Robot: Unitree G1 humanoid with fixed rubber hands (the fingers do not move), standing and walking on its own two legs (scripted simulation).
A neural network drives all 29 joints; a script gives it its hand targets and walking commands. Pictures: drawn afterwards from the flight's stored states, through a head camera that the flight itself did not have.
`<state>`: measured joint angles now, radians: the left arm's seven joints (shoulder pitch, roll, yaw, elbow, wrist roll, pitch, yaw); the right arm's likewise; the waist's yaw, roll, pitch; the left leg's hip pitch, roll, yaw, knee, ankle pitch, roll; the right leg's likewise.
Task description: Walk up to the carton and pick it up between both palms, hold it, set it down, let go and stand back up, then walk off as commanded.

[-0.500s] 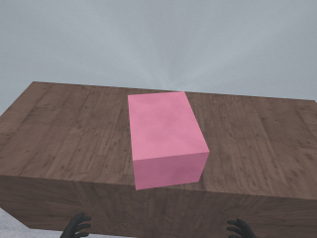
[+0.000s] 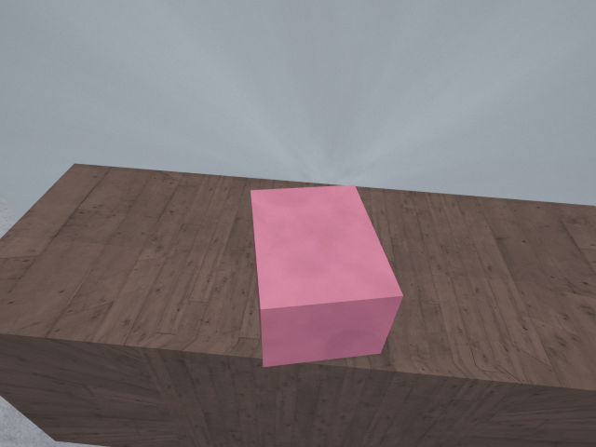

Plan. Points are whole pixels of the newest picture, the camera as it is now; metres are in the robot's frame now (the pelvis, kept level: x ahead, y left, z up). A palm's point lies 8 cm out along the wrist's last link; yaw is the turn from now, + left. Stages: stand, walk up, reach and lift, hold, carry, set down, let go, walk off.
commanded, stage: stand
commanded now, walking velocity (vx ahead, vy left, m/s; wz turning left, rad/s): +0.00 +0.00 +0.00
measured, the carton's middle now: (312, 268) +0.49 -0.01 -0.06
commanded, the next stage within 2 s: none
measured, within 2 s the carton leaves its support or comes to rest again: neither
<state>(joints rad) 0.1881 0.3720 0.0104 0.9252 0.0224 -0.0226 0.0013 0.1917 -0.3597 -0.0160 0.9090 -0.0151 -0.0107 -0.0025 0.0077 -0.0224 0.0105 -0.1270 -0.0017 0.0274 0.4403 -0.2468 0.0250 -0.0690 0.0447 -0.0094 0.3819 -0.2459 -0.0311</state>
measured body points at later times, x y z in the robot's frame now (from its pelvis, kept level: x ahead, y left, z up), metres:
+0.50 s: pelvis -0.02 +0.03 +0.00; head -0.03 +0.03 +0.45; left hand +0.06 +0.33 -0.13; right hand +0.08 -0.27 -0.11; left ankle +0.00 +0.10 -0.74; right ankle -0.02 -0.10 -0.74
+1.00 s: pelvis -0.01 +0.03 +0.00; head -0.02 +0.04 +0.45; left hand +0.06 +0.34 -0.13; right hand +0.07 -0.27 -0.12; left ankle +0.00 +0.10 -0.74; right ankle -0.02 -0.10 -0.74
